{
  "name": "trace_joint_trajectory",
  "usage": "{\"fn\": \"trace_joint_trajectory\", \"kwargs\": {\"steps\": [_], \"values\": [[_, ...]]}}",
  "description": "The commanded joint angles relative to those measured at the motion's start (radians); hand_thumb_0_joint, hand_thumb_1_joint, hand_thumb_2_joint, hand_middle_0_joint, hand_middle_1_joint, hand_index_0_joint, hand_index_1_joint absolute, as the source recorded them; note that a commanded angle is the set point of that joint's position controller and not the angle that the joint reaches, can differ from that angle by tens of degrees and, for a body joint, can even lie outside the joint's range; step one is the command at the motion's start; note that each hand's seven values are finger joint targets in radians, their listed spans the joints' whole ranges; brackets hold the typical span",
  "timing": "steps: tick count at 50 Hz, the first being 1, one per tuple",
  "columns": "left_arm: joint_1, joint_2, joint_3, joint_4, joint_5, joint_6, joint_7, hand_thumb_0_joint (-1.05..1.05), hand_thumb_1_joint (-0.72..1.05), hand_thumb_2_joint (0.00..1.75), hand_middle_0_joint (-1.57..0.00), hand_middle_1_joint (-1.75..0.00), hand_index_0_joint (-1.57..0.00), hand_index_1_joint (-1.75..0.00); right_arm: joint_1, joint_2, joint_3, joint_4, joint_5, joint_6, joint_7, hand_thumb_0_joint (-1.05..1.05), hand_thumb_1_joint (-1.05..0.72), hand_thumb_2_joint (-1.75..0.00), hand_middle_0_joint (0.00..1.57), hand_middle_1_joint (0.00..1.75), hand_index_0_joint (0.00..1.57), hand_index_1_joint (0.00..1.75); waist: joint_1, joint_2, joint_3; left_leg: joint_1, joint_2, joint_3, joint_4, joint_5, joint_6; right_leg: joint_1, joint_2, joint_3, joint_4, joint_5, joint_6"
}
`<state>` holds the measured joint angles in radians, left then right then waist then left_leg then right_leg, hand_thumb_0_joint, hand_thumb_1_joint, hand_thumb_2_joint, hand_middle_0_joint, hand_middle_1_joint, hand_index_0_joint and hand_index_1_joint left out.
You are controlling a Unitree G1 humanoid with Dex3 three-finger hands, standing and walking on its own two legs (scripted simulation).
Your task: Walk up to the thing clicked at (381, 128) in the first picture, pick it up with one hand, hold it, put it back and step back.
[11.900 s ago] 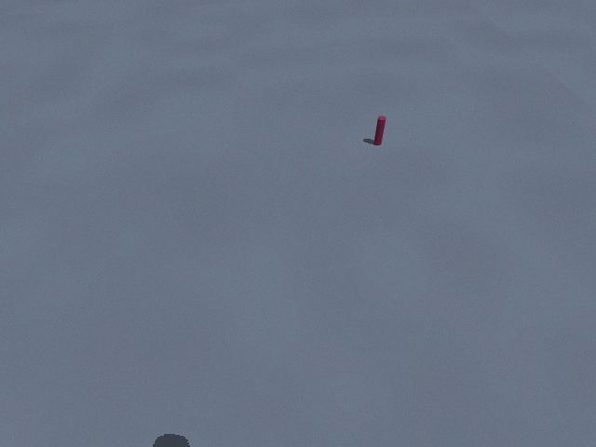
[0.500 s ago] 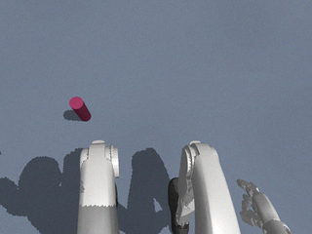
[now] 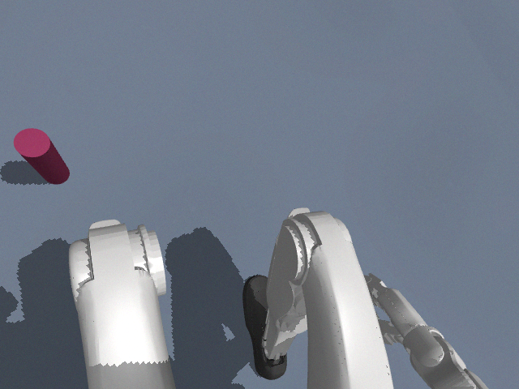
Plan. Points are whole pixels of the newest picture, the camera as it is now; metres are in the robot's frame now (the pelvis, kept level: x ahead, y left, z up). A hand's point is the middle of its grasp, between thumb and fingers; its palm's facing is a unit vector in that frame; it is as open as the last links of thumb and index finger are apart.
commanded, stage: close in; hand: left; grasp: from the side
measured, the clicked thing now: (46, 160) +0.44 +0.29 -0.22
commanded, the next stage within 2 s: rest palm in 0.70 s
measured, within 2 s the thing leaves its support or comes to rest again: neither
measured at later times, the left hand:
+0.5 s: hand (25, 185) +0.38 +0.30 -0.17, palm faces +0.23 -0.97 +0.00, open 17.6 cm
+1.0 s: hand (51, 178) +0.40 +0.28 -0.19, palm faces +0.26 -0.96 +0.00, open 16.5 cm
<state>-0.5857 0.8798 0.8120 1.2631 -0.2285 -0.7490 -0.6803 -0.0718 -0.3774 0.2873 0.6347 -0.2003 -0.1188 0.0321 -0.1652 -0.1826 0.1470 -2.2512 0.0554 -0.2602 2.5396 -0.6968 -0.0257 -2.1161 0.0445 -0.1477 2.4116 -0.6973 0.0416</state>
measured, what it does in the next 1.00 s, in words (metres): stands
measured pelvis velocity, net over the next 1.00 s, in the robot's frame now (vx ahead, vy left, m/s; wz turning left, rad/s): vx -0.01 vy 0.01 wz -0.07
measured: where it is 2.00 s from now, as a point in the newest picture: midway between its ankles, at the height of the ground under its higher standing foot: (203, 358)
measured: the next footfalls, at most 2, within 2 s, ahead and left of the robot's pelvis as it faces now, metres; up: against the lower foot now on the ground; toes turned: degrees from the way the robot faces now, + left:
none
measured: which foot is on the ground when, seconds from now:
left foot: down 0.00-1.00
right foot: down 0.00-1.00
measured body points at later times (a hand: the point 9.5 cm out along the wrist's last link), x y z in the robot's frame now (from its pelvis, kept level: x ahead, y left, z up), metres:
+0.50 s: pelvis -0.01 +0.01 -0.03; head +0.20 +0.16 +0.33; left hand +0.37 +0.35 -0.17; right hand +0.17 -0.25 -0.07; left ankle +0.08 +0.13 -0.27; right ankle +0.11 -0.12 -0.27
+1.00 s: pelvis -0.01 +0.01 -0.03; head +0.21 +0.18 +0.32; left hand +0.38 +0.33 -0.19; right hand +0.16 -0.24 -0.06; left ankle +0.08 +0.13 -0.27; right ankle +0.11 -0.12 -0.27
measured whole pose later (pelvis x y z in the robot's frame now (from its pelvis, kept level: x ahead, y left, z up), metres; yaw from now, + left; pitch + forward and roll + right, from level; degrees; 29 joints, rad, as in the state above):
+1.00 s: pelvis -0.01 +0.01 -0.03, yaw -4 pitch +11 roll -16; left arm -0.57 0.78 0.52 1.42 -0.13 -1.11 -0.12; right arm -0.18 -0.38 0.49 0.57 -0.36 0.00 0.14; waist -0.23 -0.27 0.29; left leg -2.22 0.04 -0.39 2.67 -0.69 -0.02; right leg -2.05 0.09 -0.23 2.45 -0.65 0.07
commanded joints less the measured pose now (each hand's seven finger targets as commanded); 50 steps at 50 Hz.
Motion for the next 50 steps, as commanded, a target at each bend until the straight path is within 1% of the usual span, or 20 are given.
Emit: {"fn": "trace_joint_trajectory", "kwargs": {"steps": [1,3,4,5,6,12,13,14,16,17,19,23,27,40,41,42,45,46,48,50], "values": [[-0.127,0.292,-0.006,-0.144,-0.023,-0.118,0.052,0.00,-0.58,0.07,-0.07,-0.11,-0.06,-0.13,0.063,-0.314,-0.085,-0.024,-0.025,0.013,-0.014,0.00,-0.93,-0.91,0.20,0.30,0.20,0.30,0.001,0.548,-0.669,0.574,0.034,0.086,-0.282,0.219,0.000,0.220,0.030,-0.098,-0.168,0.205,-0.073],[-0.144,0.205,-0.076,-0.123,-0.019,-0.139,0.077,0.00,-0.60,0.07,-0.07,-0.11,-0.05,-0.12,0.042,-0.308,-0.073,-0.028,-0.035,0.019,-0.006,0.00,-0.93,-0.91,0.20,0.30,0.20,0.30,-0.034,0.503,-0.622,0.508,0.032,0.082,-0.262,0.158,0.005,0.225,0.033,-0.107,-0.175,0.184,-0.071],[-0.119,0.191,-0.083,-0.097,-0.015,-0.153,0.094,0.00,-0.60,0.07,-0.07,-0.11,-0.05,-0.12,0.039,-0.313,-0.067,-0.030,-0.041,0.021,-0.002,0.00,-0.93,-0.91,0.20,0.30,0.20,0.30,-0.038,0.477,-0.611,0.493,0.030,0.079,-0.252,0.154,0.006,0.240,0.035,-0.113,-0.175,0.189,-0.068],[-0.099,0.207,-0.077,-0.096,-0.010,-0.170,0.112,0.00,-0.61,0.02,-0.07,-0.09,-0.06,-0.10,0.024,-0.312,-0.062,-0.028,-0.046,0.024,0.001,0.00,-0.94,-0.91,0.20,0.30,0.20,0.30,-0.023,0.471,-0.609,0.486,0.029,0.081,-0.242,0.152,0.006,0.245,0.036,-0.114,-0.173,0.189,-0.067],[-0.116,0.207,-0.090,-0.092,-0.004,-0.190,0.130,0.00,-0.61,0.02,-0.07,-0.09,-0.06,-0.09,0.011,-0.315,-0.051,-0.031,-0.053,0.027,0.005,0.00,-0.93,-0.91,0.20,0.30,0.20,0.30,-0.038,0.469,-0.591,0.470,0.031,0.075,-0.233,0.146,0.008,0.250,0.037,-0.119,-0.167,0.187,-0.066],[-0.123,0.167,-0.102,-0.071,-0.007,-0.290,0.236,0.00,-0.61,0.02,-0.07,-0.08,-0.06,-0.08,-0.050,-0.327,-0.006,-0.061,-0.080,0.045,0.030,0.00,-0.94,-0.91,0.20,0.30,0.20,0.30,-0.058,0.446,-0.551,0.443,0.030,0.050,-0.211,0.133,0.005,0.275,0.046,-0.144,-0.145,0.192,-0.060],[-0.106,0.198,-0.072,-0.078,-0.003,-0.304,0.254,0.00,-0.60,0.02,-0.07,-0.09,-0.06,-0.08,-0.046,-0.334,-0.009,-0.050,-0.088,0.048,0.031,0.00,-0.94,-0.91,0.20,0.30,0.20,0.30,-0.044,0.464,-0.552,0.455,0.032,0.052,-0.207,0.146,0.003,0.280,0.047,-0.140,-0.142,0.204,-0.061],[-0.101,0.200,-0.076,-0.054,0.003,-0.311,0.271,0.00,-0.59,0.02,-0.07,-0.08,-0.07,-0.08,-0.050,-0.331,0.000,-0.050,-0.094,0.054,0.034,0.00,-0.94,-0.91,0.20,0.30,0.20,0.30,-0.048,0.457,-0.541,0.437,0.031,0.054,-0.196,0.139,0.005,0.290,0.048,-0.140,-0.146,0.203,-0.059],[-0.105,0.146,-0.111,-0.042,0.014,-0.324,0.302,0.00,-0.57,0.03,-0.07,-0.08,-0.06,-0.08,-0.061,-0.330,0.003,-0.060,-0.104,0.059,0.041,0.00,-0.94,-0.91,0.20,0.30,0.20,0.30,-0.064,0.450,-0.505,0.414,0.031,0.049,-0.203,0.111,0.004,0.278,0.048,-0.147,-0.148,0.190,-0.058],[-0.085,0.131,-0.123,-0.036,0.022,-0.325,0.316,0.00,-0.57,0.03,-0.07,-0.08,-0.06,-0.08,-0.061,-0.329,0.002,-0.061,-0.109,0.062,0.045,0.00,-0.94,-0.91,0.20,0.30,0.20,0.30,-0.059,0.456,-0.503,0.422,0.032,0.050,-0.205,0.107,0.001,0.279,0.050,-0.150,-0.148,0.191,-0.059],[-0.107,0.114,-0.156,-0.038,0.032,-0.335,0.337,0.00,-0.56,0.03,-0.06,-0.07,-0.06,-0.07,-0.066,-0.337,0.005,-0.062,-0.112,0.068,0.051,0.00,-0.94,-0.91,0.20,0.30,0.20,0.30,-0.080,0.469,-0.470,0.416,0.032,0.039,-0.217,0.075,-0.002,0.250,0.050,-0.165,-0.142,0.168,-0.059],[-0.106,0.062,-0.216,-0.042,0.028,-0.351,0.364,0.00,-0.54,0.03,-0.05,-0.06,-0.05,-0.06,-0.071,-0.340,0.010,-0.065,-0.118,0.075,0.062,0.00,-0.94,-0.91,0.20,0.30,0.20,0.30,-0.097,0.429,-0.473,0.401,0.027,0.033,-0.197,0.068,0.002,0.259,0.056,-0.172,-0.144,0.177,-0.054],[-0.139,0.052,-0.243,-0.044,0.026,-0.367,0.403,0.00,-0.56,0.03,-0.05,-0.06,-0.05,-0.05,-0.073,-0.341,0.020,-0.065,-0.122,0.081,0.067,0.00,-0.93,-0.91,0.20,0.30,0.20,0.30,-0.108,0.417,-0.460,0.398,0.025,0.026,-0.192,0.055,0.004,0.260,0.061,-0.178,-0.149,0.174,-0.051],[-0.162,0.069,-0.272,0.011,0.085,-0.420,0.522,0.00,-0.42,0.11,-0.04,-0.06,-0.04,-0.06,-0.097,-0.349,0.056,-0.084,-0.147,0.110,0.080,0.00,-0.91,-0.90,0.20,0.30,0.20,0.30,-0.128,0.447,-0.393,0.395,0.028,-0.002,-0.207,0.036,-0.002,0.253,0.066,-0.198,-0.135,0.171,-0.052],[-0.155,0.045,-0.279,0.015,0.084,-0.423,0.527,0.00,-0.37,0.13,-0.09,-0.05,-0.07,-0.06,-0.098,-0.350,0.057,-0.086,-0.150,0.112,0.083,0.00,-0.90,-0.90,0.20,0.30,0.20,0.30,-0.140,0.439,-0.402,0.410,0.028,-0.011,-0.208,0.048,-0.006,0.261,0.066,-0.206,-0.131,0.180,-0.049],[-0.142,0.053,-0.277,0.017,0.083,-0.422,0.533,0.00,-0.36,0.14,-0.09,-0.06,-0.08,-0.07,-0.096,-0.347,0.062,-0.087,-0.150,0.112,0.084,0.00,-0.90,-0.90,0.20,0.30,0.20,0.30,-0.132,0.435,-0.409,0.402,0.026,-0.004,-0.198,0.057,-0.002,0.272,0.069,-0.201,-0.135,0.187,-0.049],[-0.163,0.056,-0.282,0.028,0.086,-0.430,0.551,0.00,-0.29,0.17,-0.11,-0.08,-0.09,-0.09,-0.099,-0.351,0.070,-0.089,-0.154,0.117,0.085,0.00,-0.90,-0.90,0.20,0.30,0.20,0.30,-0.149,0.438,-0.397,0.409,0.029,-0.018,-0.201,0.069,-0.005,0.268,0.068,-0.209,-0.132,0.196,-0.048],[-0.151,0.062,-0.282,0.022,0.090,-0.431,0.558,0.00,-0.27,0.19,-0.11,-0.09,-0.09,-0.10,-0.098,-0.348,0.071,-0.086,-0.155,0.119,0.086,0.00,-0.90,-0.90,0.20,0.30,0.20,0.30,-0.138,0.437,-0.406,0.415,0.030,-0.016,-0.199,0.081,-0.004,0.279,0.071,-0.207,-0.132,0.208,-0.048],[-0.159,0.061,-0.287,0.031,0.095,-0.432,0.573,0.00,-0.25,0.20,-0.12,-0.09,-0.10,-0.11,-0.097,-0.346,0.076,-0.088,-0.158,0.121,0.086,0.00,-0.89,-0.90,0.20,0.30,0.20,0.30,-0.145,0.430,-0.403,0.407,0.028,-0.010,-0.187,0.078,-0.001,0.290,0.073,-0.206,-0.140,0.208,-0.046],[-0.176,0.069,-0.285,0.023,0.096,-0.443,0.586,0.00,-0.12,0.29,-0.25,-0.22,-0.23,-0.23,-0.102,-0.346,0.081,-0.088,-0.159,0.123,0.089,0.00,-0.89,-0.90,0.20,0.30,0.20,0.30,-0.148,0.431,-0.395,0.398,0.030,-0.019,-0.192,0.064,-0.002,0.283,0.073,-0.211,-0.137,0.198,-0.046]]}}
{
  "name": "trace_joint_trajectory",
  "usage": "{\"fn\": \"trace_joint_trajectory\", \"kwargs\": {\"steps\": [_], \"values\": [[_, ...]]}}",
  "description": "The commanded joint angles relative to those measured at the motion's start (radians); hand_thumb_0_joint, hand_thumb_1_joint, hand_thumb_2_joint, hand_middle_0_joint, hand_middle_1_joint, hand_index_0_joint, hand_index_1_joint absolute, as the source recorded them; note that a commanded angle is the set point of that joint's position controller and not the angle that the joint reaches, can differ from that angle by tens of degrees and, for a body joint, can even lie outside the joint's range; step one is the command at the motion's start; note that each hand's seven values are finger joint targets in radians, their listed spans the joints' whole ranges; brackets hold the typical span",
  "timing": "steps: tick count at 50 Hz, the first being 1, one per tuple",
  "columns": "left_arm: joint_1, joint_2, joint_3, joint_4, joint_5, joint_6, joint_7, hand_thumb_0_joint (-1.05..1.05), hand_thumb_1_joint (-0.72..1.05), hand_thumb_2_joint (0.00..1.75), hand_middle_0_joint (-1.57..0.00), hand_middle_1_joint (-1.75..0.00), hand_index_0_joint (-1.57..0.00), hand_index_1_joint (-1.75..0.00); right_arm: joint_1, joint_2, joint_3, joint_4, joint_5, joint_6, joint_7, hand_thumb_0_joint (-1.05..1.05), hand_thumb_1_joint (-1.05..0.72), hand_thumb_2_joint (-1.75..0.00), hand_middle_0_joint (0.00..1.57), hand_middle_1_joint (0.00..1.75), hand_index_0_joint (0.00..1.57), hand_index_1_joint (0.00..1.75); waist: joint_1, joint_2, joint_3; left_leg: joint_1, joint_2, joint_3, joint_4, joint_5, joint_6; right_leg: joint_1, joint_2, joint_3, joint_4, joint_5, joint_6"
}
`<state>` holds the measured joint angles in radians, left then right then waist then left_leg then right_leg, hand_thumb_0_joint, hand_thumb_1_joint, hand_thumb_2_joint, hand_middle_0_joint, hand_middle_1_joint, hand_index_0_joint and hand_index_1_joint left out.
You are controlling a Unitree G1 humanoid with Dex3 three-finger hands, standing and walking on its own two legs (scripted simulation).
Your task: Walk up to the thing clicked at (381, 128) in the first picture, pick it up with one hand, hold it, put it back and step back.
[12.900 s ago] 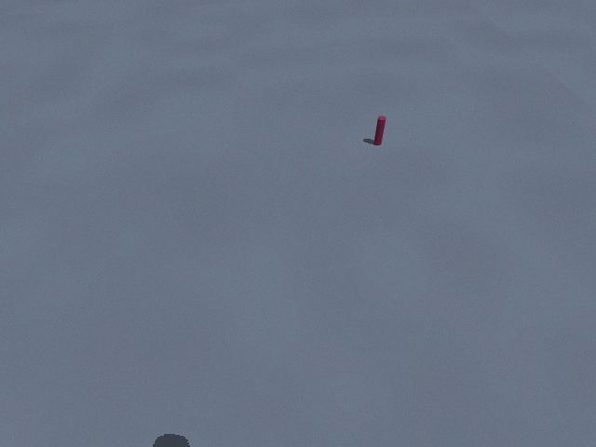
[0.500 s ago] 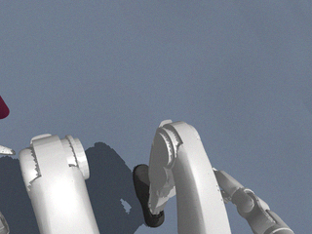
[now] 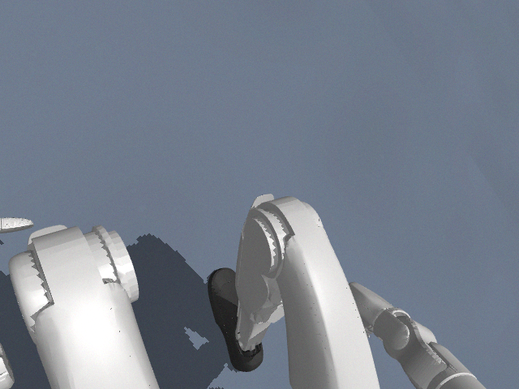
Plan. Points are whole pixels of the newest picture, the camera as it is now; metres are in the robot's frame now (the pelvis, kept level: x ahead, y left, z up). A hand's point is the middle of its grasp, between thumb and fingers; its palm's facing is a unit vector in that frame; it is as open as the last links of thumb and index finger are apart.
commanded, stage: close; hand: left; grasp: from the side
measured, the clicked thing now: out of the picture +0.43 +0.31 -0.20
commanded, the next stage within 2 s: settle in 0.68 s
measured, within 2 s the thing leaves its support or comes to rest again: leaves its support in 1.08 s
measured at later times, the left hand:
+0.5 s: hand out of the picture +0.42 +0.30 -0.17, palm faces +0.36 -0.93 -0.02, open 7.3 cm
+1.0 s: hand out of the picture +0.43 +0.30 -0.17, palm faces +0.38 -0.93 -0.01, open 5.2 cm
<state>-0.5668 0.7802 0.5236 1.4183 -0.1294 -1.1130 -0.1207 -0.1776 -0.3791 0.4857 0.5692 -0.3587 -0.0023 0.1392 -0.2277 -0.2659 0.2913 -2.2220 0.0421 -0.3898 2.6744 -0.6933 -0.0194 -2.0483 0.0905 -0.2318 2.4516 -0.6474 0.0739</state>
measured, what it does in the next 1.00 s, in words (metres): stands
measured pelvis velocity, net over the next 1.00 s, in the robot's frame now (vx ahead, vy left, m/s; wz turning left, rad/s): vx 0.00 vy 0.00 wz -0.02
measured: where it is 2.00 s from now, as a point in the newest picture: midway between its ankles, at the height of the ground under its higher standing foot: (176, 366)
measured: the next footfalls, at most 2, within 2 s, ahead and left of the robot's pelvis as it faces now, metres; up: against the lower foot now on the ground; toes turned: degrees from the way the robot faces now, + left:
none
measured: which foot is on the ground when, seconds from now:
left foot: down 0.00-1.00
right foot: down 0.00-1.00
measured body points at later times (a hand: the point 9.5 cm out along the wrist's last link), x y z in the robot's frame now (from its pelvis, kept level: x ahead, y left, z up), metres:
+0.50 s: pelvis +0.00 +0.00 +0.00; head +0.23 +0.19 +0.34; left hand +0.39 +0.34 -0.17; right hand +0.18 -0.24 -0.03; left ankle +0.08 +0.13 -0.24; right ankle +0.13 -0.12 -0.24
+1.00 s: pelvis +0.00 +0.00 +0.00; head +0.23 +0.19 +0.34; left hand +0.40 +0.34 -0.16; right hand +0.18 -0.24 -0.03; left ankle +0.08 +0.13 -0.24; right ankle +0.13 -0.12 -0.24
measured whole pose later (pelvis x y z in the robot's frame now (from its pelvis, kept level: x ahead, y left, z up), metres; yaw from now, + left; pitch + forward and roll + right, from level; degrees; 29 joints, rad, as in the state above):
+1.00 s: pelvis +0.00 +0.00 +0.00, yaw -1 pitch +12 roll -17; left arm -0.62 0.83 0.54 1.38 -0.09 -1.07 -0.03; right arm -0.18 -0.37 0.51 0.55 -0.36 0.05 0.13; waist -0.24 -0.28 0.32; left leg -2.22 0.05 -0.41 2.67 -0.71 -0.02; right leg -2.05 0.10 -0.25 2.43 -0.64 0.08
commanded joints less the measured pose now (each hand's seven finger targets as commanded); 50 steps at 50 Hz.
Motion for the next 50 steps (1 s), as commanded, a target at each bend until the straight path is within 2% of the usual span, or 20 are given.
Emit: {"fn": "trace_joint_trajectory", "kwargs": {"steps": [1,2,11,15,18,21,25,27,30,31,33,35,38,39,41,42,44,46,47,50], "values": [[-0.198,0.193,0.015,-0.141,-0.002,-0.081,0.031,0.00,-0.08,0.32,-0.29,-0.26,-0.27,-0.26,0.004,-0.343,-0.115,-0.025,-0.001,0.006,-0.019,0.00,-0.89,-0.90,0.20,0.30,0.20,0.30,-0.080,0.511,-0.551,0.368,0.042,0.118,-0.319,0.060,-0.004,0.225,0.030,-0.124,-0.183,0.150,-0.078],[-0.209,0.184,0.014,-0.143,-0.003,-0.083,0.036,0.00,-0.04,0.35,-0.32,-0.28,-0.30,-0.29,0.009,-0.345,-0.113,-0.023,-0.005,0.009,-0.019,0.00,-0.89,-0.90,0.20,0.30,0.20,0.30,-0.093,0.518,-0.561,0.390,0.045,0.112,-0.317,0.082,-0.008,0.232,0.030,-0.126,-0.181,0.166,-0.075],[-0.202,0.203,0.004,-0.130,0.016,-0.070,0.061,0.00,0.29,0.55,-0.48,-0.45,-0.46,-0.46,0.013,-0.343,-0.102,-0.019,-0.010,0.026,-0.020,0.00,-0.87,-0.90,0.20,0.30,0.20,0.30,-0.093,0.535,-0.560,0.391,0.049,0.112,-0.311,0.120,-0.008,0.252,0.036,-0.126,-0.184,0.201,-0.077],[-0.200,0.187,-0.003,-0.119,0.023,-0.066,0.072,0.00,0.42,0.64,-0.58,-0.55,-0.56,-0.55,0.005,-0.350,-0.105,-0.024,-0.010,0.032,-0.018,0.00,-0.87,-0.90,0.20,0.30,0.20,0.30,-0.103,0.551,-0.536,0.418,0.058,0.089,-0.338,0.108,-0.018,0.222,0.033,-0.141,-0.173,0.187,-0.077],[-0.238,0.216,-0.004,-0.134,0.024,-0.066,0.075,0.00,0.52,0.72,-0.67,-0.64,-0.65,-0.64,0.004,-0.350,-0.102,-0.027,-0.006,0.036,-0.019,0.00,-0.86,-0.89,0.20,0.30,0.20,0.30,-0.111,0.533,-0.519,0.373,0.054,0.097,-0.326,0.073,-0.008,0.220,0.035,-0.136,-0.185,0.164,-0.076],[-0.228,0.221,0.006,-0.128,0.023,-0.066,0.082,0.00,0.63,0.79,-0.74,-0.71,-0.73,-0.71,0.014,-0.344,-0.094,-0.023,-0.012,0.038,-0.019,0.00,-0.86,-0.89,0.20,0.30,0.20,0.30,-0.110,0.525,-0.559,0.395,0.055,0.098,-0.311,0.119,-0.007,0.254,0.039,-0.134,-0.187,0.203,-0.073],[-0.232,0.224,0.005,-0.117,0.030,-0.059,0.082,0.00,0.76,0.88,-0.86,-0.82,-0.84,-0.82,0.000,-0.351,-0.097,-0.033,-0.008,0.044,-0.023,0.00,-0.86,-0.89,0.20,0.30,0.20,0.30,-0.113,0.530,-0.520,0.387,0.061,0.089,-0.333,0.089,-0.010,0.226,0.036,-0.139,-0.187,0.174,-0.075],[-0.238,0.250,0.026,-0.123,0.026,-0.058,0.085,0.00,0.74,0.97,-0.95,-0.93,-0.94,-0.93,0.004,-0.351,-0.094,-0.030,-0.007,0.046,-0.024,0.00,-0.86,-0.89,0.20,0.30,0.20,0.30,-0.107,0.540,-0.521,0.379,0.061,0.092,-0.329,0.075,-0.009,0.228,0.038,-0.135,-0.189,0.167,-0.076],[-0.259,0.237,0.022,-0.140,0.018,-0.057,0.085,0.00,0.78,1.07,-1.04,-1.05,-1.03,-1.04,0.012,-0.350,-0.092,-0.029,-0.011,0.046,-0.024,0.00,-0.86,-0.89,0.20,0.30,0.20,0.30,-0.116,0.538,-0.550,0.390,0.058,0.094,-0.320,0.096,-0.006,0.246,0.040,-0.137,-0.194,0.188,-0.075],[-0.229,0.233,0.019,-0.129,0.021,-0.052,0.085,0.00,0.79,1.09,-1.08,-1.07,-1.07,-1.07,0.009,-0.349,-0.098,-0.031,-0.007,0.046,-0.024,0.00,-0.86,-0.89,0.20,0.30,0.20,0.30,-0.105,0.536,-0.536,0.387,0.059,0.096,-0.326,0.090,-0.007,0.233,0.039,-0.136,-0.192,0.179,-0.076],[-0.244,0.221,0.011,-0.132,0.021,-0.054,0.087,0.00,0.77,1.15,-1.13,-1.14,-1.12,-1.14,0.014,-0.350,-0.095,-0.033,-0.009,0.048,-0.021,0.00,-0.87,-0.89,0.20,0.30,0.20,0.30,-0.118,0.543,-0.539,0.390,0.058,0.090,-0.327,0.088,-0.009,0.238,0.039,-0.143,-0.190,0.179,-0.075],[-0.254,0.235,0.015,-0.143,0.027,-0.056,0.090,0.00,0.79,1.19,-1.17,-1.20,-1.17,-1.20,0.019,-0.351,-0.096,-0.028,-0.009,0.048,-0.021,0.00,-0.87,-0.89,0.20,0.30,0.20,0.30,-0.115,0.555,-0.549,0.405,0.061,0.086,-0.334,0.102,-0.012,0.243,0.037,-0.142,-0.184,0.190,-0.076],[-0.252,0.231,0.014,-0.139,0.022,-0.051,0.089,0.00,0.77,1.23,-1.22,-1.25,-1.21,-1.25,0.026,-0.347,-0.094,-0.025,-0.009,0.050,-0.022,0.00,-0.86,-0.89,0.20,0.30,0.20,0.30,-0.118,0.543,-0.575,0.410,0.060,0.093,-0.314,0.140,-0.008,0.264,0.041,-0.135,-0.188,0.224,-0.075],[-0.258,0.205,-0.009,-0.149,0.017,-0.052,0.085,0.00,0.77,1.22,-1.22,-1.24,-1.22,-1.24,0.013,-0.344,-0.092,-0.033,-0.007,0.048,-0.024,0.00,-0.86,-0.89,0.20,0.30,0.20,0.30,-0.119,0.533,-0.567,0.405,0.060,0.095,-0.312,0.142,-0.007,0.259,0.040,-0.132,-0.192,0.225,-0.075],[-0.268,0.254,0.020,-0.146,0.019,-0.050,0.094,0.00,0.79,1.25,-1.20,-1.25,-1.19,-1.27,0.019,-0.348,-0.089,-0.024,-0.007,0.051,-0.026,0.00,-0.89,-0.90,0.20,0.30,0.20,0.30,-0.112,0.549,-0.557,0.395,0.060,0.095,-0.315,0.135,-0.006,0.260,0.040,-0.133,-0.192,0.217,-0.076],[-0.264,0.230,0.000,-0.145,0.020,-0.049,0.091,0.00,0.79,1.26,-1.21,-1.26,-1.19,-1.28,0.014,-0.342,-0.085,-0.035,-0.005,0.051,-0.025,0.00,-0.88,-0.90,0.20,0.30,0.20,0.30,-0.115,0.540,-0.554,0.391,0.060,0.094,-0.319,0.131,-0.006,0.262,0.039,-0.136,-0.194,0.213,-0.076],[-0.237,0.257,0.034,-0.155,0.020,-0.044,0.093,0.00,0.77,1.29,-1.23,-1.29,-1.22,-1.31,0.022,-0.347,-0.094,-0.028,-0.007,0.054,-0.027,0.00,-0.89,-0.90,0.20,0.30,0.20,0.30,-0.095,0.545,-0.574,0.401,0.061,0.103,-0.313,0.136,-0.005,0.274,0.041,-0.128,-0.199,0.217,-0.076],[-0.271,0.230,0.015,-0.187,0.019,-0.045,0.087,0.00,0.71,1.31,-1.28,-1.36,-1.27,-1.37,0.011,-0.344,-0.094,-0.042,-0.008,0.056,-0.025,0.00,-0.89,-0.90,0.20,0.30,0.20,0.30,-0.110,0.564,-0.569,0.406,0.062,0.097,-0.329,0.121,-0.011,0.258,0.039,-0.137,-0.194,0.202,-0.078],[-0.263,0.272,0.040,-0.212,0.024,-0.043,0.090,0.00,0.70,1.31,-1.28,-1.35,-1.27,-1.37,0.024,-0.347,-0.101,-0.027,-0.007,0.056,-0.026,0.00,-0.89,-0.90,0.20,0.30,0.20,0.30,-0.096,0.589,-0.575,0.415,0.062,0.101,-0.334,0.123,-0.010,0.262,0.038,-0.130,-0.193,0.205,-0.080],[-0.260,0.243,0.029,-0.268,0.026,-0.030,0.089,0.00,0.69,1.32,-1.29,-1.37,-1.28,-1.39,0.027,-0.340,-0.114,-0.039,-0.003,0.057,-0.023,0.00,-0.89,-0.90,0.20,0.30,0.20,0.30,-0.091,0.589,-0.604,0.421,0.062,0.106,-0.337,0.116,-0.012,0.260,0.037,-0.125,-0.196,0.198,-0.081]]}}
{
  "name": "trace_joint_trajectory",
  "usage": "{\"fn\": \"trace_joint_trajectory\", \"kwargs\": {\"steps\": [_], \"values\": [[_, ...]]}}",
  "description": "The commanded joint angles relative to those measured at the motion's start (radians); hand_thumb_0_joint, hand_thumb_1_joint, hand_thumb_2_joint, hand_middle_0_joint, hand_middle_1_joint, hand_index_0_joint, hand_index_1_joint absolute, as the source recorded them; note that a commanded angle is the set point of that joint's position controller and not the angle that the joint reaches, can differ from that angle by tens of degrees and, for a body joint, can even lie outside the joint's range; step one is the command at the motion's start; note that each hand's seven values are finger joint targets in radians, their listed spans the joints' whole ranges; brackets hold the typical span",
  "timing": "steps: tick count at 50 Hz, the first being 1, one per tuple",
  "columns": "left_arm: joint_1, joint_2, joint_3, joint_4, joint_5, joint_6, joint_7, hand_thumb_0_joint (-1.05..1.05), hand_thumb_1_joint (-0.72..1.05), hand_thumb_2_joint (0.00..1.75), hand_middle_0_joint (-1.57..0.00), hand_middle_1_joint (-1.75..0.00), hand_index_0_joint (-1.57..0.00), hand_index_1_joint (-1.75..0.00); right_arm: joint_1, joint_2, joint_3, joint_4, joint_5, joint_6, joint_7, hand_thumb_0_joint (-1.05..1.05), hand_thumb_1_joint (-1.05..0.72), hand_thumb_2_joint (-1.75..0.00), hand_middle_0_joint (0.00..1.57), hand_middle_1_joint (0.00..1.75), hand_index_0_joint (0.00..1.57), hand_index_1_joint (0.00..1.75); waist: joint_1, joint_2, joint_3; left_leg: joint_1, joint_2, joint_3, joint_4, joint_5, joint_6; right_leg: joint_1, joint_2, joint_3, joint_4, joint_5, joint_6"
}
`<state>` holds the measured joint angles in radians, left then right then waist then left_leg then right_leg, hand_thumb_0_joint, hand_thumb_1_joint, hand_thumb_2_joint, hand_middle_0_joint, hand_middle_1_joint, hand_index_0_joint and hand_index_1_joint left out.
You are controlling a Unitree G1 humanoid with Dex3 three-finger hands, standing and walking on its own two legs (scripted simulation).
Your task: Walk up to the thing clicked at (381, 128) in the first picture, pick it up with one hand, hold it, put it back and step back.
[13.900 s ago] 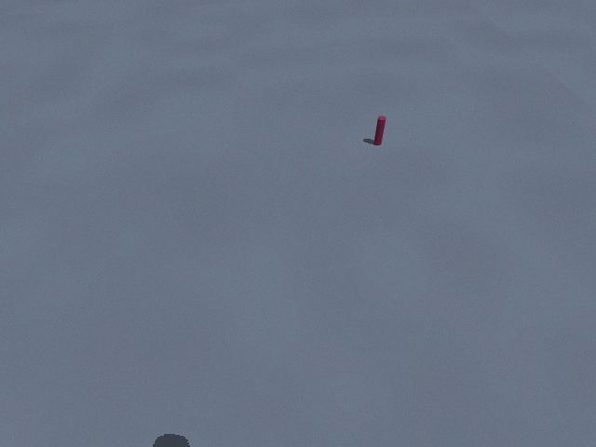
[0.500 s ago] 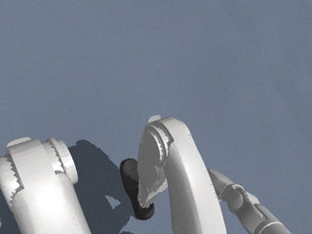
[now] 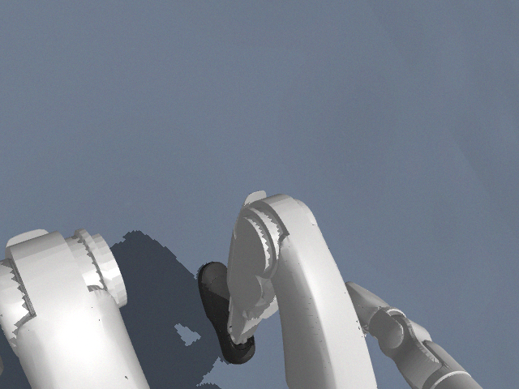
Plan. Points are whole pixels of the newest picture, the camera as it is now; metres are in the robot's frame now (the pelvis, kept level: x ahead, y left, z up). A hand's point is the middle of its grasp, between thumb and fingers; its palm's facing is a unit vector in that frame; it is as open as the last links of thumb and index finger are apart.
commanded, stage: settle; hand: left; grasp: from the side
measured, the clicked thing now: out of the picture +0.42 +0.32 -0.20
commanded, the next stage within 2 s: lift in 1.78 s
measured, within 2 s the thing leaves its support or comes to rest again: leaves its support in 0.08 s
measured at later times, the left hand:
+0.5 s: hand out of the picture +0.40 +0.33 -0.08, palm faces +0.37 -0.93 -0.03, open 5.2 cm
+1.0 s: hand out of the picture +0.40 +0.33 +0.01, palm faces +0.37 -0.93 -0.06, open 5.2 cm
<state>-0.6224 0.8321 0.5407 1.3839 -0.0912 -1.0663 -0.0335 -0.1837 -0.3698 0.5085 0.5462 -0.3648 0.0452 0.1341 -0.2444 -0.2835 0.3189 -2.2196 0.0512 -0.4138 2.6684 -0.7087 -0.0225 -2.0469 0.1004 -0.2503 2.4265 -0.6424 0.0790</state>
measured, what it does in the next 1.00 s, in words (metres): rises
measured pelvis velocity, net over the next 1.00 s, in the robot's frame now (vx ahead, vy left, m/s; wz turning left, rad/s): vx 0.02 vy -0.02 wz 0.15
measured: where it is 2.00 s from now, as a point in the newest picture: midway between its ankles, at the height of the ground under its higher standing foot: (168, 362)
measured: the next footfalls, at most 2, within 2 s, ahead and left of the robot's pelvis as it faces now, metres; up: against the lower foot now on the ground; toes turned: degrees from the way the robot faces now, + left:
none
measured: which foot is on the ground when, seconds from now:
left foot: down 0.00-1.00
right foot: down 0.00-1.00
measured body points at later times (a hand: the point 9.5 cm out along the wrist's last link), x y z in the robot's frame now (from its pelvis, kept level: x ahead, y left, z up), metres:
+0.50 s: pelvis +0.01 -0.01 +0.02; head +0.20 +0.17 +0.39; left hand +0.37 +0.38 -0.07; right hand +0.21 -0.24 -0.04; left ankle +0.08 +0.13 -0.25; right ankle +0.14 -0.12 -0.25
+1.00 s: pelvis +0.02 -0.02 +0.06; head +0.22 +0.10 +0.45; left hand +0.37 +0.38 +0.01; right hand +0.21 -0.25 -0.05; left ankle +0.08 +0.13 -0.25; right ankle +0.14 -0.12 -0.25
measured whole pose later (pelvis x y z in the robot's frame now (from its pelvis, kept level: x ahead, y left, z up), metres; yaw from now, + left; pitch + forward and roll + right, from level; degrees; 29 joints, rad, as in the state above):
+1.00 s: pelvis +0.02 -0.02 +0.06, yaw +8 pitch +29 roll -8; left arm -0.55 0.51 0.45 0.84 -0.15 -0.62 -0.19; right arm 0.03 -0.30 0.12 0.64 -0.11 0.07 0.08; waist -0.12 -0.04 -0.04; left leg -2.24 0.06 -0.19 2.41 -0.69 -0.03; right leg -2.13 0.02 -0.11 2.33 -0.71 0.02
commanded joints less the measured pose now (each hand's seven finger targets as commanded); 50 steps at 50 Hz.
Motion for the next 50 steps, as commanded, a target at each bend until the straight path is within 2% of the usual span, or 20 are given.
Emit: {"fn": "trace_joint_trajectory", "kwargs": {"steps": [1,5,6,7,11,12,16,19,22,24,26,31,32,34,36,41,43,45,47,50], "values": [[-0.219,0.209,0.017,-0.260,-0.010,-0.074,0.001,0.00,0.69,1.33,-1.31,-1.38,-1.29,-1.40,0.037,-0.350,-0.143,-0.012,0.006,0.009,-0.019,0.00,-0.89,-0.90,0.20,0.30,0.20,0.30,-0.074,0.629,-0.630,0.424,0.052,0.133,-0.338,0.127,-0.009,0.248,0.025,-0.104,-0.170,0.190,-0.088],[-0.228,0.154,-0.019,-0.342,-0.008,-0.043,-0.008,0.00,0.68,1.34,-1.33,-1.40,-1.32,-1.42,0.045,-0.343,-0.169,-0.013,0.020,0.008,-0.017,0.00,-0.89,-0.90,0.20,0.30,0.20,0.30,-0.073,0.649,-0.655,0.451,0.053,0.135,-0.353,0.155,-0.014,0.227,0.018,-0.095,-0.164,0.211,-0.090],[-0.232,0.159,-0.014,-0.361,-0.012,-0.037,-0.008,0.00,0.70,1.34,-1.35,-1.41,-1.34,-1.43,0.053,-0.342,-0.173,-0.015,0.025,0.008,-0.016,0.00,-0.89,-0.90,0.20,0.30,0.20,0.30,-0.071,0.650,-0.666,0.447,0.051,0.135,-0.357,0.149,-0.013,0.230,0.016,-0.094,-0.166,0.207,-0.090],[-0.211,0.204,0.032,-0.381,-0.011,-0.023,-0.004,0.00,0.67,1.34,-1.35,-1.42,-1.34,-1.43,0.071,-0.345,-0.188,-0.010,0.029,0.009,-0.018,0.00,-0.89,-0.90,0.20,0.30,0.20,0.30,-0.045,0.666,-0.701,0.468,0.051,0.142,-0.360,0.159,-0.013,0.239,0.016,-0.087,-0.169,0.211,-0.093],[-0.202,0.097,-0.051,-0.428,-0.018,0.028,-0.027,0.00,0.65,1.36,-1.38,-1.44,-1.37,-1.46,0.091,-0.324,-0.213,-0.010,0.053,0.010,-0.012,0.00,-0.89,-0.90,0.20,0.30,0.20,0.30,-0.046,0.665,-0.698,0.446,0.042,0.156,-0.382,0.136,-0.011,0.211,0.010,-0.075,-0.179,0.195,-0.097],[-0.181,0.125,-0.017,-0.449,-0.023,0.040,-0.028,0.00,0.67,1.35,-1.38,-1.44,-1.37,-1.45,0.097,-0.326,-0.224,-0.009,0.059,0.009,-0.015,0.00,-0.89,-0.90,0.20,0.30,0.20,0.30,-0.024,0.666,-0.716,0.450,0.042,0.159,-0.384,0.151,-0.010,0.215,0.010,-0.070,-0.177,0.207,-0.098],[-0.171,0.038,-0.079,-0.515,-0.040,0.097,-0.061,0.00,0.66,1.35,-1.39,-1.45,-1.39,-1.46,0.142,-0.297,-0.258,0.015,0.090,0.014,-0.013,0.00,-0.89,-0.90,0.20,0.30,0.20,0.30,-0.010,0.647,-0.735,0.429,0.033,0.175,-0.406,0.119,-0.003,0.189,0.002,-0.051,-0.192,0.173,-0.102],[-0.175,0.050,-0.055,-0.578,-0.049,0.141,-0.069,0.00,0.63,1.34,-1.39,-1.43,-1.38,-1.45,0.160,-0.289,-0.291,0.011,0.117,0.013,-0.015,0.00,-0.89,-0.90,0.20,0.30,0.20,0.30,0.023,0.652,-0.767,0.432,0.030,0.183,-0.429,0.102,0.000,0.158,-0.003,-0.038,-0.196,0.154,-0.107],[-0.183,-0.014,-0.097,-0.620,-0.056,0.185,-0.084,0.00,0.66,1.33,-1.39,-1.44,-1.39,-1.45,0.187,-0.271,-0.320,0.014,0.142,0.017,-0.018,0.00,-0.88,-0.89,0.20,0.30,0.20,0.30,0.029,0.653,-0.794,0.445,0.024,0.190,-0.454,0.083,0.000,0.126,-0.011,-0.024,-0.202,0.133,-0.112],[-0.204,0.020,-0.074,-0.680,-0.054,0.210,-0.080,0.00,0.63,1.32,-1.37,-1.41,-1.36,-1.43,0.205,-0.253,-0.339,0.013,0.157,0.018,-0.023,0.00,-0.88,-0.89,0.20,0.30,0.20,0.30,0.049,0.646,-0.829,0.416,0.015,0.213,-0.450,0.079,0.010,0.145,-0.012,-0.004,-0.219,0.128,-0.113],[-0.178,-0.028,-0.084,-0.692,-0.065,0.236,-0.082,0.00,0.62,1.32,-1.36,-1.41,-1.36,-1.43,0.224,-0.231,-0.356,0.017,0.171,0.018,-0.024,0.00,-0.88,-0.89,0.20,0.30,0.20,0.30,0.057,0.594,-0.852,0.390,0.009,0.227,-0.451,0.074,0.017,0.164,-0.014,0.009,-0.237,0.122,-0.112],[-0.174,-0.030,-0.080,-0.739,-0.055,0.287,-0.098,0.00,0.65,1.31,-1.33,-1.39,-1.32,-1.40,0.259,-0.213,-0.397,0.018,0.203,0.027,-0.038,0.00,-0.87,-0.89,0.20,0.30,0.20,0.30,0.088,0.604,-0.914,0.441,0.004,0.246,-0.489,0.096,0.017,0.145,-0.024,0.030,-0.255,0.120,-0.119],[-0.148,-0.071,-0.109,-0.705,-0.060,0.300,-0.108,0.00,0.66,1.30,-1.33,-1.39,-1.33,-1.40,0.254,-0.210,-0.400,0.009,0.211,0.027,-0.040,0.00,-0.87,-0.89,0.20,0.30,0.20,0.30,0.082,0.594,-0.904,0.427,0.001,0.249,-0.497,0.091,0.019,0.144,-0.028,0.034,-0.258,0.115,-0.118],[-0.193,-0.044,-0.073,-0.777,-0.074,0.306,-0.114,0.00,0.65,1.30,-1.33,-1.39,-1.33,-1.40,0.275,-0.203,-0.414,0.018,0.222,0.026,-0.043,0.00,-0.87,-0.89,0.20,0.30,0.20,0.30,0.097,0.594,-0.946,0.442,0.000,0.255,-0.507,0.106,0.018,0.153,-0.030,0.041,-0.262,0.121,-0.120],[-0.181,-0.077,-0.079,-0.759,-0.088,0.319,-0.126,0.00,0.61,1.30,-1.34,-1.39,-1.33,-1.40,0.277,-0.193,-0.424,0.017,0.234,0.024,-0.047,0.00,-0.87,-0.89,0.20,0.30,0.20,0.30,0.099,0.578,-0.947,0.436,-0.005,0.265,-0.516,0.098,0.022,0.148,-0.035,0.049,-0.270,0.112,-0.120],[-0.171,-0.085,-0.075,-0.741,-0.086,0.344,-0.142,0.00,0.60,1.29,-1.32,-1.38,-1.32,-1.39,0.293,-0.168,-0.448,0.024,0.250,0.017,-0.060,0.00,-0.87,-0.89,0.20,0.30,0.20,0.30,0.114,0.519,-0.971,0.406,-0.008,0.298,-0.516,0.097,0.035,0.188,-0.036,0.083,-0.317,0.106,-0.115],[-0.213,-0.063,-0.046,-0.799,-0.089,0.344,-0.146,0.00,0.59,1.30,-1.32,-1.38,-1.32,-1.39,0.315,-0.164,-0.457,0.037,0.251,0.017,-0.064,0.00,-0.87,-0.89,0.20,0.30,0.20,0.30,0.120,0.524,-1.013,0.426,-0.009,0.305,-0.516,0.120,0.036,0.222,-0.040,0.091,-0.326,0.124,-0.112],[-0.181,-0.094,-0.057,-0.747,-0.088,0.358,-0.154,0.00,0.59,1.30,-1.32,-1.38,-1.31,-1.39,0.307,-0.158,-0.464,0.035,0.259,0.013,-0.067,0.00,-0.87,-0.89,0.20,0.30,0.20,0.30,0.118,0.493,-0.991,0.408,-0.009,0.310,-0.526,0.114,0.039,0.210,-0.042,0.093,-0.332,0.112,-0.113],[-0.199,-0.076,-0.029,-0.779,-0.090,0.360,-0.155,0.00,0.59,1.32,-1.33,-1.39,-1.33,-1.41,0.320,-0.153,-0.473,0.039,0.262,0.012,-0.071,0.00,-0.87,-0.89,0.20,0.30,0.20,0.30,0.132,0.486,-1.027,0.428,-0.008,0.316,-0.528,0.133,0.040,0.233,-0.043,0.102,-0.344,0.127,-0.111],[-0.171,-0.101,-0.042,-0.753,-0.085,0.377,-0.170,0.00,0.59,1.30,-1.34,-1.38,-1.33,-1.40,0.326,-0.149,-0.481,0.041,0.265,0.010,-0.073,0.00,-0.88,-0.89,0.20,0.30,0.20,0.30,0.135,0.485,-1.042,0.440,-0.008,0.321,-0.540,0.161,0.040,0.255,-0.047,0.106,-0.347,0.146,-0.110]]}}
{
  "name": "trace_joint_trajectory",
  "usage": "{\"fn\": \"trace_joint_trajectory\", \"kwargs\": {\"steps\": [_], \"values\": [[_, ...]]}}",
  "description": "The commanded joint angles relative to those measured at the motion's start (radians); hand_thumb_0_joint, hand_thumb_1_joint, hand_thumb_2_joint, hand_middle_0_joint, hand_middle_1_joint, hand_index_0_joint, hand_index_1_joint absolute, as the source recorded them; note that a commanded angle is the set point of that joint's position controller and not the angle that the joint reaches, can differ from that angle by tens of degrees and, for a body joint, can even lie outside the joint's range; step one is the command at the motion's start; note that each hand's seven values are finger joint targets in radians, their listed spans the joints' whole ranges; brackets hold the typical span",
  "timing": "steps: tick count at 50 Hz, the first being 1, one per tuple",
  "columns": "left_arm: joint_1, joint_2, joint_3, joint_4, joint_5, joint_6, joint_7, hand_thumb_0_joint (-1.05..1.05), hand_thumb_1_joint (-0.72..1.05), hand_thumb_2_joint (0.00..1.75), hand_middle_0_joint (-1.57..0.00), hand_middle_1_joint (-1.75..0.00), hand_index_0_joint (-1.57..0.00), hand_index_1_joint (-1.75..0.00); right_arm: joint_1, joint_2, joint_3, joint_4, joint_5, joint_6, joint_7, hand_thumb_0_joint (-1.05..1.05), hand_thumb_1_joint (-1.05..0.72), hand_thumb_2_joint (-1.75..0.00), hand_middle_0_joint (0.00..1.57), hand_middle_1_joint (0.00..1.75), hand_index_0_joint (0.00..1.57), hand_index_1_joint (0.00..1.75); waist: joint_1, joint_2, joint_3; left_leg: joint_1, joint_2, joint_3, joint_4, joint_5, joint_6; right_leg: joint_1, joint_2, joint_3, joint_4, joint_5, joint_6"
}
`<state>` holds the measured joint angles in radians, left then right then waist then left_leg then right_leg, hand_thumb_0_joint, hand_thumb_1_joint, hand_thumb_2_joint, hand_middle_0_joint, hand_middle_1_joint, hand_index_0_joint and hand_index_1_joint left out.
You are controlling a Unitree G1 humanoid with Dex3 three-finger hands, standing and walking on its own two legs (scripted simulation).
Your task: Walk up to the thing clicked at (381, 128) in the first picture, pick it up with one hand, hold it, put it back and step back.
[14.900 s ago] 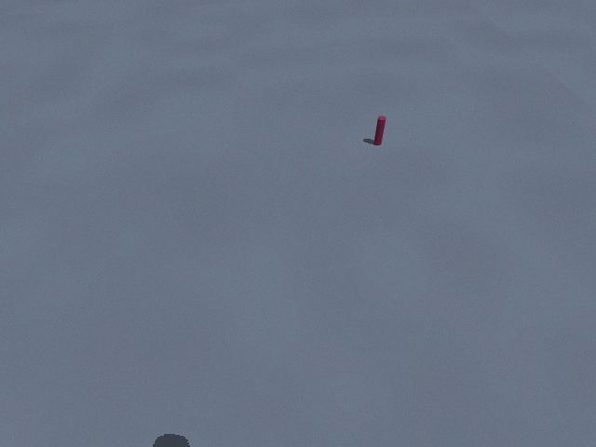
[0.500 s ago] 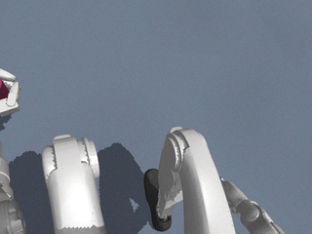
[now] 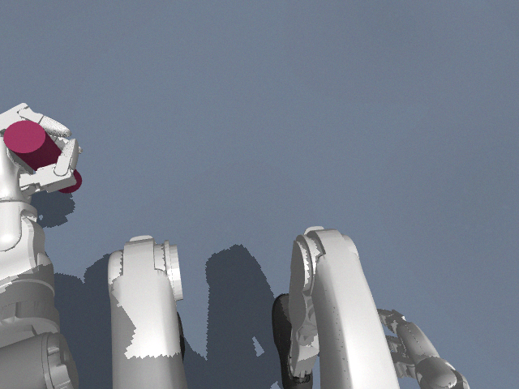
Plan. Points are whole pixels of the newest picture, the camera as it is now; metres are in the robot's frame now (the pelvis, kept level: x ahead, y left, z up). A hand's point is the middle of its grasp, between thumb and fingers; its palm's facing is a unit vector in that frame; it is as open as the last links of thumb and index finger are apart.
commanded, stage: settle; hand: left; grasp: from the side
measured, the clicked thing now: (50, 162) +0.42 +0.31 -0.07
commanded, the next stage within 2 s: lift in 0.78 s
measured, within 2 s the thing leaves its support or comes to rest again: neither
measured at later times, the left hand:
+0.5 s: hand (48, 141) +0.43 +0.28 -0.01, palm faces +0.25 -0.97 -0.07, open 5.2 cm
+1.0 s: hand (51, 128) +0.44 +0.27 +0.01, palm faces +0.24 -0.97 -0.06, open 5.2 cm
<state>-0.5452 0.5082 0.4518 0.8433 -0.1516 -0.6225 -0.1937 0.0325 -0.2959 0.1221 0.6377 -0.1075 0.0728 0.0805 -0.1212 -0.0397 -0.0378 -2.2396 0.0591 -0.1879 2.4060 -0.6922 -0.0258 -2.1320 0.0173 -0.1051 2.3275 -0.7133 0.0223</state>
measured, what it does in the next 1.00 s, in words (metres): stands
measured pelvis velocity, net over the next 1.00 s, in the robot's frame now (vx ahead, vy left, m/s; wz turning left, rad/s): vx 0.00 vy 0.00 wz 0.06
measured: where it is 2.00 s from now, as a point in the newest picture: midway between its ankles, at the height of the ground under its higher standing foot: (233, 370)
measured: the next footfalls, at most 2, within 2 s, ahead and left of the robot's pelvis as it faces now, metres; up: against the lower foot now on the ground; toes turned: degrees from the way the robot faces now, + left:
none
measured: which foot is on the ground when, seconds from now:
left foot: down 0.00-1.00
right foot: down 0.00-1.00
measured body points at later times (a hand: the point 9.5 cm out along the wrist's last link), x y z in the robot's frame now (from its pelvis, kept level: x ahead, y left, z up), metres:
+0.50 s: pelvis +0.00 +0.00 +0.03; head +0.21 +0.07 +0.42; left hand +0.41 +0.33 +0.00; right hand +0.16 -0.26 -0.09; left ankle +0.08 +0.14 -0.30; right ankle +0.10 -0.12 -0.30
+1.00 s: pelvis +0.00 +0.00 +0.04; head +0.20 +0.06 +0.44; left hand +0.42 +0.32 +0.02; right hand +0.14 -0.26 -0.08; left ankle +0.08 +0.14 -0.30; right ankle +0.10 -0.12 -0.30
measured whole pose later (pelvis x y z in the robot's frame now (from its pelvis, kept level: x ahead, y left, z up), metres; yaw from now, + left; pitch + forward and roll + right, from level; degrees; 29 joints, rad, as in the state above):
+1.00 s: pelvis +0.00 +0.00 +0.04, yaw +3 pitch +32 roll -5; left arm -0.62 0.44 0.45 0.90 -0.10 -0.58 -0.18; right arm 0.10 -0.28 0.05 0.66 -0.08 0.05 0.06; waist -0.12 -0.01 -0.11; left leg -2.14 0.06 -0.12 2.25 -0.68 -0.02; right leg -2.06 0.00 -0.06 2.21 -0.71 0.01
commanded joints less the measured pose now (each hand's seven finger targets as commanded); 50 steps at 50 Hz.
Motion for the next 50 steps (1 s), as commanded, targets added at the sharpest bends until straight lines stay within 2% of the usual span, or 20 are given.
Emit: {"fn": "trace_joint_trajectory", "kwargs": {"steps": [1,2,3,5,6,7,9,15,19,23,27,29,30,35,39,41,43,46,47,50], "values": [[-0.267,0.260,0.076,-0.250,-0.022,-0.065,-0.005,0.00,0.60,1.31,-1.34,-1.39,-1.33,-1.40,0.116,-0.223,-0.100,-0.052,0.010,-0.019,-0.022,0.00,-0.87,-0.89,0.20,0.30,0.20,0.30,0.025,0.235,-0.712,0.464,-0.016,0.099,-0.276,0.156,0.046,0.355,0.036,-0.034,-0.253,0.225,-0.052],[-0.269,0.253,0.072,-0.240,-0.022,-0.060,-0.006,0.00,0.57,1.31,-1.35,-1.39,-1.34,-1.40,0.117,-0.221,-0.104,-0.057,0.015,-0.020,-0.025,0.00,-0.88,-0.89,0.20,0.30,0.20,0.30,0.025,0.229,-0.715,0.464,-0.017,0.102,-0.285,0.150,0.046,0.348,0.035,-0.031,-0.260,0.216,-0.053],[-0.239,0.190,0.040,-0.206,-0.026,-0.053,-0.012,0.00,0.57,1.31,-1.35,-1.39,-1.34,-1.41,0.114,-0.213,-0.103,-0.062,0.016,-0.019,-0.024,0.00,-0.88,-0.89,0.20,0.30,0.20,0.30,0.014,0.227,-0.693,0.459,-0.018,0.102,-0.296,0.147,0.044,0.350,0.033,-0.033,-0.262,0.212,-0.053],[-0.289,0.228,0.066,-0.256,-0.023,-0.051,-0.008,0.00,0.59,1.32,-1.34,-1.39,-1.33,-1.41,0.125,-0.218,-0.112,-0.048,0.018,-0.021,-0.028,0.00,-0.88,-0.89,0.20,0.30,0.20,0.30,0.025,0.255,-0.698,0.493,-0.016,0.103,-0.310,0.148,0.042,0.334,0.032,-0.032,-0.270,0.209,-0.057],[-0.254,0.202,0.049,-0.208,-0.017,-0.041,-0.006,0.00,0.59,1.31,-1.34,-1.39,-1.33,-1.40,0.119,-0.216,-0.113,-0.055,0.020,-0.023,-0.028,0.00,-0.87,-0.89,0.20,0.30,0.20,0.30,0.019,0.240,-0.689,0.486,-0.017,0.102,-0.316,0.148,0.043,0.337,0.030,-0.033,-0.271,0.205,-0.056],[-0.319,0.250,0.081,-0.298,-0.014,-0.050,-0.002,0.00,0.59,1.31,-1.34,-1.38,-1.33,-1.40,0.135,-0.212,-0.117,-0.045,0.017,-0.024,-0.029,0.00,-0.87,-0.89,0.20,0.30,0.20,0.30,0.028,0.241,-0.727,0.494,-0.015,0.105,-0.308,0.162,0.044,0.358,0.032,-0.027,-0.273,0.221,-0.055],[-0.292,0.192,0.044,-0.252,-0.019,-0.039,-0.008,0.00,0.57,1.32,-1.36,-1.39,-1.35,-1.41,0.129,-0.206,-0.122,-0.048,0.022,-0.026,-0.031,0.00,-0.88,-0.89,0.20,0.30,0.20,0.30,0.019,0.243,-0.714,0.506,-0.017,0.110,-0.317,0.161,0.045,0.342,0.028,-0.020,-0.281,0.218,-0.056],[-0.330,0.213,0.055,-0.271,-0.006,-0.039,-0.002,0.00,0.57,1.33,-1.37,-1.41,-1.35,-1.42,0.130,-0.206,-0.133,-0.050,0.024,-0.032,-0.037,0.00,-0.88,-0.90,0.20,0.30,0.20,0.30,0.028,0.259,-0.729,0.549,-0.018,0.110,-0.349,0.146,0.043,0.325,0.025,-0.018,-0.299,0.193,-0.061],[-0.315,0.168,0.036,-0.217,-0.002,-0.034,0.003,0.00,0.61,1.35,-1.37,-1.41,-1.36,-1.43,0.145,-0.196,-0.134,-0.045,0.024,-0.039,-0.037,0.00,-0.88,-0.90,0.20,0.30,0.20,0.30,0.006,0.220,-0.705,0.522,-0.021,0.112,-0.353,0.150,0.047,0.350,0.022,-0.017,-0.313,0.203,-0.055],[-0.363,0.203,0.055,-0.261,0.011,-0.043,0.012,0.00,0.61,1.36,-1.35,-1.40,-1.34,-1.42,0.157,-0.193,-0.138,-0.035,0.020,-0.037,-0.036,0.00,-0.88,-0.89,0.20,0.30,0.20,0.30,0.023,0.247,-0.737,0.566,-0.021,0.118,-0.369,0.163,0.045,0.358,0.021,-0.010,-0.321,0.207,-0.057],[-0.330,0.167,0.041,-0.180,0.007,-0.037,0.011,0.00,0.57,1.34,-1.35,-1.40,-1.34,-1.41,0.149,-0.189,-0.138,-0.043,0.024,-0.043,-0.036,0.00,-0.88,-0.90,0.20,0.30,0.20,0.30,0.010,0.200,-0.697,0.522,-0.023,0.122,-0.378,0.120,0.051,0.364,0.022,-0.009,-0.345,0.172,-0.055],[-0.375,0.198,0.056,-0.227,0.015,-0.043,0.015,0.00,0.58,1.34,-1.34,-1.38,-1.33,-1.40,0.165,-0.193,-0.140,-0.029,0.022,-0.040,-0.036,0.00,-0.88,-0.90,0.20,0.30,0.20,0.30,0.024,0.248,-0.729,0.583,-0.022,0.118,-0.391,0.149,0.043,0.346,0.019,-0.010,-0.330,0.190,-0.061],[-0.366,0.174,0.031,-0.213,0.020,-0.040,0.011,0.00,0.59,1.33,-1.34,-1.38,-1.33,-1.40,0.157,-0.191,-0.140,-0.036,0.021,-0.038,-0.035,0.00,-0.88,-0.90,0.20,0.30,0.20,0.30,0.012,0.256,-0.731,0.594,-0.022,0.115,-0.394,0.152,0.042,0.334,0.018,-0.013,-0.328,0.190,-0.062],[-0.394,0.192,0.056,-0.219,0.017,-0.046,0.023,0.00,0.61,1.34,-1.34,-1.37,-1.33,-1.39,0.164,-0.186,-0.142,-0.039,0.025,-0.040,-0.037,0.00,-0.88,-0.90,0.20,0.30,0.20,0.30,0.021,0.234,-0.738,0.576,-0.026,0.122,-0.406,0.125,0.046,0.357,0.017,-0.005,-0.350,0.172,-0.060],[-0.364,0.154,0.032,-0.150,0.024,-0.040,0.022,0.00,0.63,1.35,-1.33,-1.37,-1.31,-1.39,0.169,-0.185,-0.143,-0.034,0.027,-0.041,-0.037,0.00,-0.88,-0.90,0.20,0.30,0.20,0.30,0.008,0.231,-0.709,0.581,-0.027,0.115,-0.418,0.145,0.043,0.335,0.014,-0.008,-0.343,0.183,-0.063],[-0.402,0.204,0.052,-0.204,0.029,-0.049,0.027,0.00,0.63,1.35,-1.32,-1.36,-1.31,-1.38,0.175,-0.185,-0.144,-0.028,0.026,-0.038,-0.039,0.00,-0.87,-0.89,0.20,0.30,0.20,0.30,0.024,0.243,-0.754,0.607,-0.027,0.125,-0.410,0.173,0.046,0.366,0.014,0.001,-0.347,0.207,-0.061],[-0.414,0.150,0.018,-0.192,0.025,-0.049,0.021,0.00,0.60,1.35,-1.33,-1.38,-1.32,-1.40,0.179,-0.177,-0.143,-0.027,0.024,-0.041,-0.035,0.00,-0.88,-0.90,0.20,0.30,0.20,0.30,0.001,0.223,-0.748,0.585,-0.027,0.124,-0.402,0.176,0.048,0.370,0.014,0.002,-0.350,0.217,-0.058],[-0.357,0.160,0.040,-0.132,0.025,-0.044,0.025,0.00,0.58,1.25,-1.31,-1.38,-1.33,-1.37,0.179,-0.180,-0.146,-0.034,0.026,-0.042,-0.036,0.00,-0.91,-0.90,0.20,0.30,0.20,0.30,0.015,0.192,-0.736,0.567,-0.029,0.135,-0.406,0.166,0.052,0.398,0.013,0.008,-0.370,0.207,-0.054],[-0.392,0.197,0.059,-0.201,0.028,-0.052,0.022,0.00,0.57,1.25,-1.31,-1.39,-1.33,-1.37,0.189,-0.182,-0.149,-0.025,0.025,-0.041,-0.036,0.00,-0.91,-0.90,0.20,0.30,0.20,0.30,0.029,0.217,-0.766,0.590,-0.028,0.135,-0.414,0.173,0.049,0.405,0.014,0.009,-0.365,0.208,-0.057],[-0.404,0.168,0.036,-0.227,0.016,-0.044,0.008,0.00,0.56,1.25,-1.31,-1.38,-1.33,-1.37,0.185,-0.179,-0.158,-0.032,0.033,-0.040,-0.039,0.00,-0.91,-0.90,0.20,0.30,0.20,0.30,0.023,0.239,-0.790,0.626,-0.030,0.137,-0.436,0.151,0.048,0.403,0.013,0.012,-0.383,0.189,-0.060]]}}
